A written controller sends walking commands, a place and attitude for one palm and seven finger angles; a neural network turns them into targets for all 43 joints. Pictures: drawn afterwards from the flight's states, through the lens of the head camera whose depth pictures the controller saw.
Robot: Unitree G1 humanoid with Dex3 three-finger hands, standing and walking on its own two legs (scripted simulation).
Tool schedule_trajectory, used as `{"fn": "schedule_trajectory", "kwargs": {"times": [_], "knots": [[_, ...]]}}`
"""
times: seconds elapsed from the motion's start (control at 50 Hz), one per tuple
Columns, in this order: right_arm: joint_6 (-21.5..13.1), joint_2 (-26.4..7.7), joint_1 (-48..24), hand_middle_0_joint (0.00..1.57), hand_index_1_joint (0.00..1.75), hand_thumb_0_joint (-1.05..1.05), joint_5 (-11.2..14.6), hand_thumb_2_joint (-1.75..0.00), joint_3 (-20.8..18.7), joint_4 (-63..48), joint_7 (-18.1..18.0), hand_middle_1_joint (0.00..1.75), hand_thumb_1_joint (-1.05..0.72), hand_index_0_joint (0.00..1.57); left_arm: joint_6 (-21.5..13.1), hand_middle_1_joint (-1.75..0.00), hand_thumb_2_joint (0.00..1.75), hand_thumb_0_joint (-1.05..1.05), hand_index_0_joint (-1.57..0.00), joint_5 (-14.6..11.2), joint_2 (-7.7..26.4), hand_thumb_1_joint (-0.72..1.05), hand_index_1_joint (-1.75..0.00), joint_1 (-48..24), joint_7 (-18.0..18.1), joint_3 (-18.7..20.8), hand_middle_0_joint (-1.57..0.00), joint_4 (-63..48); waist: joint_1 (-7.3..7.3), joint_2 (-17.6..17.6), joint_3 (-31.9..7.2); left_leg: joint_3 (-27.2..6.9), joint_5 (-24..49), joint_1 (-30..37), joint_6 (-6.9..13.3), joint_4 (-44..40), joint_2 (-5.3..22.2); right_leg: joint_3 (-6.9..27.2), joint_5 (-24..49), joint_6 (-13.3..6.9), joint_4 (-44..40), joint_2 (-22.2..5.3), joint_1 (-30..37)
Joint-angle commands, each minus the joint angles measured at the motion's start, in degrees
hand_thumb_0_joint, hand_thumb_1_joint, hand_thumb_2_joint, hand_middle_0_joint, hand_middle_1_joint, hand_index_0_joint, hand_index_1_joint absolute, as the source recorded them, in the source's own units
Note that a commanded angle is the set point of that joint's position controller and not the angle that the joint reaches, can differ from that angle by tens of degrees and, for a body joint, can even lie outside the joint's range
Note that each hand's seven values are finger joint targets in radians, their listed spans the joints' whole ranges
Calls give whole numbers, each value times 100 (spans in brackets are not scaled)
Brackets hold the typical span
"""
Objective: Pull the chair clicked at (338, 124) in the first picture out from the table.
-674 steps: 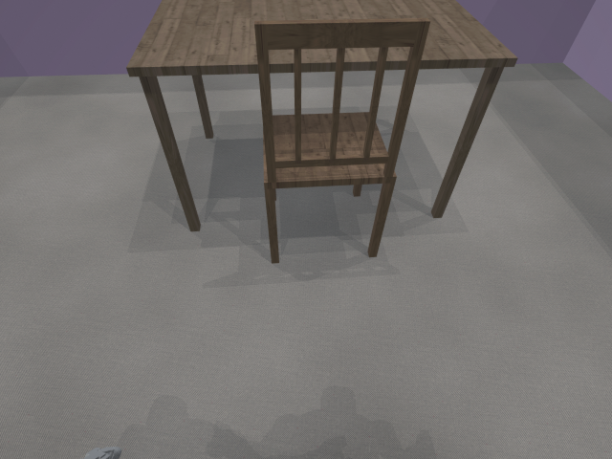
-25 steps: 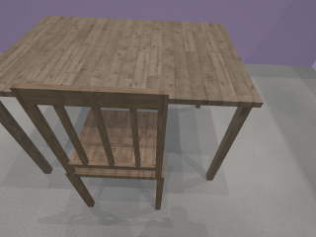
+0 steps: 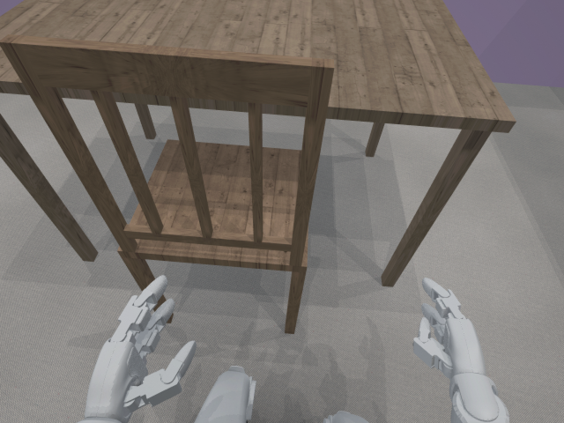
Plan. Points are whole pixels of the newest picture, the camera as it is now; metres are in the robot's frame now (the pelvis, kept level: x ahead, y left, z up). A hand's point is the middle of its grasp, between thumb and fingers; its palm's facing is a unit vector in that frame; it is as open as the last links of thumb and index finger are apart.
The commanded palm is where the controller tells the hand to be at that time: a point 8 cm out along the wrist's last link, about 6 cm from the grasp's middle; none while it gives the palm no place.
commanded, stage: raise the hand toward the chair's back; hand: left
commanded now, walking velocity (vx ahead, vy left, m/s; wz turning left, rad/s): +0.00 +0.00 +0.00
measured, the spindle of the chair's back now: (195, 178) +0.49 +0.22 +0.04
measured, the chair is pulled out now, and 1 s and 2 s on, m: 0.00 0.00 0.00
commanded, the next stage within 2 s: aim the fingers beside a spindle in 1.60 s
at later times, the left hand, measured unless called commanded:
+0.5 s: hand (153, 323) +0.22 +0.19 +0.06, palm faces +0.04 -1.00 -0.05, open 14.2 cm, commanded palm +0.19 +0.25 +0.06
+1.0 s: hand (132, 301) +0.24 +0.22 +0.07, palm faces +0.04 -1.00 -0.05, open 16.8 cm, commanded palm +0.22 +0.28 +0.08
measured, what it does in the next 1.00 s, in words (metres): stands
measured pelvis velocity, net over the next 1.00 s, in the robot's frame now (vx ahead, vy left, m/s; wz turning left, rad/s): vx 0.01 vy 0.02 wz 0.00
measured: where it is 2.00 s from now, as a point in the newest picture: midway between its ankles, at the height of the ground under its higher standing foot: outside the picture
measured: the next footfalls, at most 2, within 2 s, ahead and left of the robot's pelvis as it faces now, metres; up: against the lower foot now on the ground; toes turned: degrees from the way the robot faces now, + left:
none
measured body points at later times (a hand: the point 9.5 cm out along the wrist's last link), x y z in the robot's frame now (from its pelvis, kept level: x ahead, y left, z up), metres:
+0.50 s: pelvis +0.00 +0.01 +0.01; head +0.05 +0.02 +0.46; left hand +0.21 +0.24 +0.06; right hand +0.15 -0.24 -0.07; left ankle +0.10 +0.13 -0.63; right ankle -0.01 -0.11 -0.63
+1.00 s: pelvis +0.01 +0.02 +0.02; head +0.05 +0.03 +0.47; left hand +0.23 +0.27 +0.08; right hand +0.20 -0.19 -0.05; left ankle +0.10 +0.13 -0.63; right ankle -0.01 -0.11 -0.63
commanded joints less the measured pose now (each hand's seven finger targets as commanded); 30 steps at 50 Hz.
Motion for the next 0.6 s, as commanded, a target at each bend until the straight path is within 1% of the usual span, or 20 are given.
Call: {"fn": "schedule_trajectory", "kwargs": {"times": [0.0, 0.06, 0.08, 0.1, 0.12, 0.14, 0.18, 0.2, 0.22, 0.24, 0.26, 0.3, 0.32, 0.34, 0.38, 0.42, 0.44, 0.46, 0.54, 0.58], "knots": [[-243, -583, 234, 20, 30, 0, -27, -90, -53, -557, -242, 30, -90, 20, -856, -20, 64, 0, -14, -58, 655, 29, -20, -1502, 4, 165, -14, -2464, -562, 522, -1016, -2, 338, 1652, 394, -725, -39, 199, 1129, -86, -1439, 171, -768], [-412, -638, 214, 20, 30, 0, 28, -90, 39, -337, -312, 30, -90, 20, -629, -19, 61, 0, -13, -221, 537, 22, -19, -1329, -392, 27, -13, -1709, -621, 342, -734, -66, -140, 1372, 380, -742, -61, 177, 593, -52, -1648, 181, -880], [-448, -653, 184, 20, 30, 0, 50, -90, 55, -295, -341, 30, -90, 20, -470, -19, 60, 0, -13, -288, 578, 20, -19, -1259, -499, 96, -13, -1503, -584, 243, -735, -62, -274, 1266, 375, -773, -73, 217, 406, -43, -1742, 165, -802], [-454, -647, 68, 20, 30, 0, 105, -90, 45, -260, -362, 30, -90, 20, -229, -19, 59, 0, -13, -311, 695, 18, -19, -959, -538, 346, -13, -1111, -471, 156, -760, -39, -319, 1209, 361, -808, -84, 251, 295, -41, -1817, 175, -686], [-469, -659, 89, 20, 30, 0, 116, -90, 81, -305, -368, 30, -90, 20, -87, -18, 58, 0, -13, -361, 647, 15, -18, -1012, -583, 276, -13, -1251, -434, 188, -904, -40, -372, 1266, 362, -915, -114, 227, 204, -30, -1849, 135, -572], [-471, -649, 48, 20, 30, 0, 127, -90, 67, -309, -384, 30, -90, 20, 52, -18, 57, 0, -12, -402, 771, 13, -18, -966, -554, 423, -12, -1316, -343, 202, -1035, -40, -358, 1352, 361, -1000, -127, 239, 188, -31, -1900, 111, -431], [-463, -587, -4, 20, 30, 0, 121, -90, 58, -295, -395, 30, -90, 20, 246, -17, 55, 0, -12, -458, 928, 8, -17, -799, -391, 744, -12, -1355, -186, 149, -1190, -7, -128, 1442, 357, -1094, -133, 257, 297, -33, -1961, 78, -181], [-435, -552, -121, 20, 30, 0, 125, -90, 40, -239, -396, 30, -90, 20, 343, -17, 54, 0, -12, -421, 1032, 6, -17, -568, -260, 991, -12, -1132, -83, 99, -1146, -6, -36, 1456, 352, -1156, -115, 181, 378, -44, -1942, 116, -132], [-443, -526, -29, 20, 30, 0, 118, -90, 62, -286, -374, 30, -90, 20, 289, -16, 53, 0, -11, -431, 884, 4, -16, -699, -171, 837, -11, -1470, -130, 143, -1210, 5, 48, 1556, 359, -1208, -127, 116, 495, -39, -1900, 91, -119], [-453, -503, -47, 20, 30, 0, 112, -90, 47, -262, -358, 30, -90, 20, 238, -16, 52, 0, -11, -423, 862, 1, -16, -708, -68, 833, -11, -1543, -124, 244, -1101, 14, 82, 1605, 351, -1243, -120, 105, 556, -49, -1910, 91, -137], [-464, -494, -7, 20, 30, 0, 96, -90, 39, -203, -347, 30, -90, 20, 157, -16, 51, 0, -11, -427, 871, -1, -16, -766, 31, 854, -11, -1551, -174, 133, -1075, 17, 119, 1595, 353, -1235, -110, 95, 594, -36, -1916, 89, -147], [-471, -515, -24, 20, 30, 0, 77, -90, -11, -108, -340, 30, -90, 20, 1, -15, 49, 0, -10, -342, 988, -6, -15, -648, 160, 1030, -10, -1301, -172, -78, -880, 18, 159, 1464, 347, -1233, -76, 70, 606, -36, -1901, 117, -235], [-501, -543, 41, 20, 30, 0, 68, -90, 9, -125, -315, 30, -90, 20, -130, -15, 48, 0, -10, -346, 841, -8, -15, -760, 155, 848, -10, -1422, -239, 113, -844, 31, 91, 1477, 341, -1251, -94, 54, 552, -44, -1870, 99, -297], [-538, -559, 47, 20, 30, 0, 68, -90, -4, -84, -301, 30, -90, 20, -238, -14, 47, 0, -10, -339, 865, -10, -14, -821, 150, 811, -10, -1414, -266, 244, -782, 36, 51, 1500, 333, -1248, -92, 76, 541, -52, -1872, 86, -344], [-590, -633, 112, 20, 30, 0, 66, -90, -31, -54, -291, 30, -90, 20, -374, -14, 45, 0, -10, -312, 860, -15, -14, -800, 119, 748, -10, -1327, -329, 202, -800, 37, -3, 1545, 337, -1260, -77, 54, 535, -50, -1854, 87, -415], [-628, -677, 173, 20, 30, 0, 79, -90, -46, -45, -282, 30, -90, 20, -417, -13, 43, 0, -9, -327, 879, -20, -13, -817, 67, 739, -9, -1324, -346, 342, -885, 34, 48, 1649, 338, -1293, -85, 42, 646, -55, -1845, 85, -373], [-642, -687, 179, 20, 30, 0, 80, -90, -55, -49, -275, 30, -90, 20, -410, -12, 42, 0, -9, -351, 909, -22, -12, -764, 41, 770, -9, -1319, -307, 404, -918, 32, 97, 1687, 330, -1326, -92, 42, 720, -66, -1854, 77, -293], [-645, -710, 202, 20, 30, 0, 85, -90, -73, -49, -281, 30, -90, 20, -398, -12, 41, 0, -9, -372, 943, -24, -12, -737, 20, 822, -9, -1289, -320, 313, -972, 33, 145, 1733, 329, -1334, -83, 22, 785, -59, -1851, 81, -266], [-635, -729, 208, 20, 30, 0, 100, -90, -93, -71, -270, 30, -90, 20, -355, -11, 37, 0, -8, -398, 986, -34, -11, -831, -24, 864, -8, -1437, -303, 489, -1033, -4, 329, 1969, 317, -1422, -77, -39, 1018, -68, -1823, 92, -213], [-606, -744, 230, 20, 30, 0, 97, -90, -80, -78, -269, 30, -90, 20, -331, -10, 35, 0, -7, -395, 1000, -38, -10, -890, -7, 899, -7, -1379, -332, 395, -973, -41, 320, 2017, 317, -1466, -62, -73, 1034, -64, -1834, 108, -245]]}}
